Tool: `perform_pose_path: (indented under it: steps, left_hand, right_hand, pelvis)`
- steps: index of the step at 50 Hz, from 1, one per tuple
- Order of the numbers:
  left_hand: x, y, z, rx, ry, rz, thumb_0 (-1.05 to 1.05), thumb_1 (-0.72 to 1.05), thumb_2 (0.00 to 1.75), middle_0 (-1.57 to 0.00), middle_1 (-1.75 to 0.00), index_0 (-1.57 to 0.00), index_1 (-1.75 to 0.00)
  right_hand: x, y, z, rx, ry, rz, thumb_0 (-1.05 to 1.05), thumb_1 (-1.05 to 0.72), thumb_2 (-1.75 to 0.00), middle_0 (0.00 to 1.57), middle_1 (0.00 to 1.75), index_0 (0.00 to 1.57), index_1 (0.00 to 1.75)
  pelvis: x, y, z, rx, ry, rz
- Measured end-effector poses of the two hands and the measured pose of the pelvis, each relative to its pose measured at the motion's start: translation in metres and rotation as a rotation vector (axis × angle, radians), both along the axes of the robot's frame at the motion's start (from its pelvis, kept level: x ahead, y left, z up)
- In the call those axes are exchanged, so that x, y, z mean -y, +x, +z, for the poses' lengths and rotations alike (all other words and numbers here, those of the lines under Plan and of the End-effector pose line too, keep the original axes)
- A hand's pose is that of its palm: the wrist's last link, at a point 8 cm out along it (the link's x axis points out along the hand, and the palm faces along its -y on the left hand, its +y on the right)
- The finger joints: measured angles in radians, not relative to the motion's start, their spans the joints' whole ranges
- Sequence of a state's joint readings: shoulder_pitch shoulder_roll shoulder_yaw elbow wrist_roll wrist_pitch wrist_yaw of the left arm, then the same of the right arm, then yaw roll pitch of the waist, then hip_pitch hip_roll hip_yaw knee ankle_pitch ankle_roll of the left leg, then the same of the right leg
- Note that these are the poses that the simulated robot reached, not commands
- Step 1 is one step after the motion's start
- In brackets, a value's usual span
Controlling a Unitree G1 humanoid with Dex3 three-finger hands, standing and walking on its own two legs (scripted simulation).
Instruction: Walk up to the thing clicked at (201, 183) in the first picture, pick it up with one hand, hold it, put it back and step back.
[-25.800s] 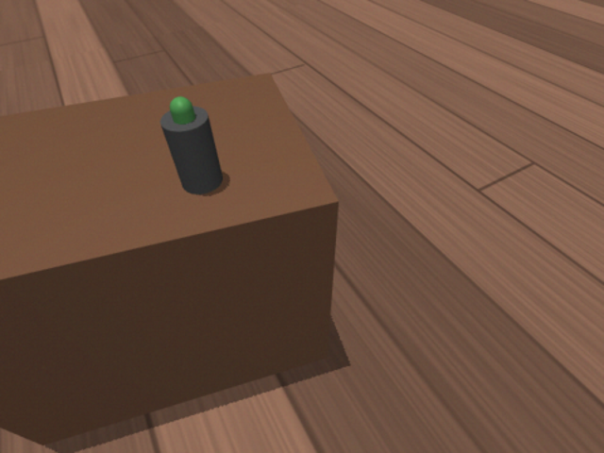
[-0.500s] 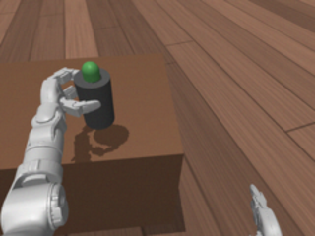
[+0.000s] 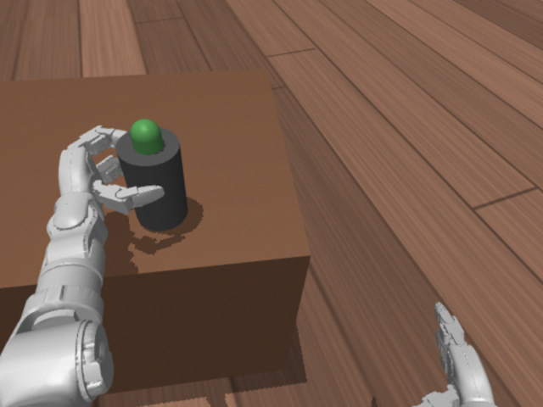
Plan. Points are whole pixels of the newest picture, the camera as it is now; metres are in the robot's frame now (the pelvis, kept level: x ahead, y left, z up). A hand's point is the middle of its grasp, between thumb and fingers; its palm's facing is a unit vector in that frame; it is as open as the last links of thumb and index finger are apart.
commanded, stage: loosen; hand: left
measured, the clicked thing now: (154, 172) +0.47 +0.14 +0.10
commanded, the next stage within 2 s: open in 0.10 s
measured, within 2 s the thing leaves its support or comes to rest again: rests again in 0.04 s
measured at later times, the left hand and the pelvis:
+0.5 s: hand (123, 154) +0.49 +0.18 +0.13, palm faces +0.12 -0.99 +0.04, open 12.8 cm; pelvis -0.01 +0.01 -0.01, yaw +0 degrees
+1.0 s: hand (96, 140) +0.49 +0.21 +0.15, palm faces +0.16 -0.99 +0.01, open 16.6 cm; pelvis +0.01 +0.00 -0.01, yaw +0 degrees
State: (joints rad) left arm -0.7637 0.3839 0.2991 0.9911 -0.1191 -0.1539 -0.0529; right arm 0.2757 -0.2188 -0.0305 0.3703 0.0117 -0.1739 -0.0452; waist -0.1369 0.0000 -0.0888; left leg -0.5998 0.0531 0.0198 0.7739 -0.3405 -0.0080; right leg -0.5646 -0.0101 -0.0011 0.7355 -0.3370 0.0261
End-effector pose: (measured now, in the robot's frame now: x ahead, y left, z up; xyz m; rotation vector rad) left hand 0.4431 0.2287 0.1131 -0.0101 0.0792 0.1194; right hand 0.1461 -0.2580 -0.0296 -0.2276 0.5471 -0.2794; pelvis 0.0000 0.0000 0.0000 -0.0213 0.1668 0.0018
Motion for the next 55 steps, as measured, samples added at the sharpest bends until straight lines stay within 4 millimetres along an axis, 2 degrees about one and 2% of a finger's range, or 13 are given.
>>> perform_pose_path:
  steps: [5, 9, 14, 18, 29, 39, 44, 48, 55]
  left_hand:
    - [-0.003, 0.002, -0.002, 0.015, -0.011, -0.003, -0.03, -0.61, 0.76, -0.76, -1.09, -0.82, -1.17]
    - [-0.005, 0.004, -0.003, 0.030, -0.014, -0.003, -0.01, -0.61, 0.72, -0.79, -1.09, -0.85, -1.16]
    - [-0.005, 0.008, 0.002, 0.059, -0.018, 0.010, -0.01, -0.61, 0.66, -0.86, -1.03, -0.90, -1.06]
    - [-0.003, 0.013, 0.011, 0.094, -0.032, 0.009, -0.01, -0.61, 0.60, -0.85, -0.93, -0.88, -0.95]
    - [-0.005, 0.018, 0.009, 0.080, -0.020, 0.015, 0.01, -0.61, 0.40, -0.68, -0.61, -0.69, -0.61]
    - [-0.006, 0.017, 0.006, 0.080, -0.020, 0.013, 0.01, -0.61, 0.26, -0.48, -0.38, -0.48, -0.39]
    - [-0.009, 0.018, 0.006, 0.079, 0.002, -0.008, 0.01, -0.61, 0.21, -0.37, -0.29, -0.36, -0.30]
    - [-0.020, 0.019, 0.021, 0.097, 0.013, 0.014, 0.00, -0.60, 0.18, -0.30, -0.23, -0.29, -0.25]
    - [-0.049, 0.026, 0.086, 0.186, 0.033, 0.051, -0.01, -0.57, 0.12, -0.20, -0.15, -0.19, -0.17]
  right_hand:
    - [-0.008, 0.001, -0.002, -0.006, 0.002, 0.026, -0.01, 0.52, -0.06, 0.05, 0.05, 0.05, 0.05]
    - [-0.008, -0.006, -0.006, -0.028, -0.006, 0.022, -0.01, 0.52, -0.06, 0.06, 0.05, 0.06, 0.05]
    - [-0.007, -0.015, -0.006, -0.042, -0.017, 0.015, -0.01, 0.52, -0.05, 0.06, 0.05, 0.06, 0.05]
    - [-0.009, -0.018, -0.005, -0.053, -0.026, 0.017, -0.01, 0.52, -0.05, 0.06, 0.05, 0.06, 0.05]
    - [-0.007, -0.020, -0.008, -0.081, -0.022, 0.022, -0.01, 0.53, -0.05, 0.06, 0.05, 0.06, 0.05]
    - [-0.003, -0.006, -0.007, -0.078, -0.021, 0.027, -0.01, 0.53, -0.05, 0.06, 0.05, 0.06, 0.05]
    - [-0.004, -0.004, -0.013, -0.103, 0.004, 0.019, -0.01, 0.53, -0.05, 0.06, 0.05, 0.06, 0.05]
    - [-0.002, -0.004, -0.017, -0.120, 0.021, -0.007, -0.01, 0.52, -0.05, 0.06, 0.05, 0.06, 0.05]
    - [-0.003, 0.007, -0.020, -0.130, 0.044, -0.023, -0.01, 0.51, -0.06, 0.05, 0.05, 0.06, 0.05]
  pelvis:
    - [-0.002, -0.001, -0.004, -0.016, -0.005, 0.005]
    - [-0.005, -0.004, -0.007, -0.027, -0.008, 0.004]
    - [-0.007, -0.007, -0.009, -0.031, -0.008, 0.000]
    - [-0.008, -0.008, -0.010, -0.038, -0.008, -0.001]
    - [-0.007, -0.006, -0.011, -0.055, -0.007, -0.004]
    - [-0.002, 0.001, -0.010, -0.057, -0.003, 0.003]
    - [-0.001, 0.006, -0.009, -0.057, -0.004, 0.002]
    - [-0.002, 0.011, -0.007, -0.043, -0.004, -0.002]
    - [-0.001, 0.022, -0.001, -0.015, -0.004, 0.002]
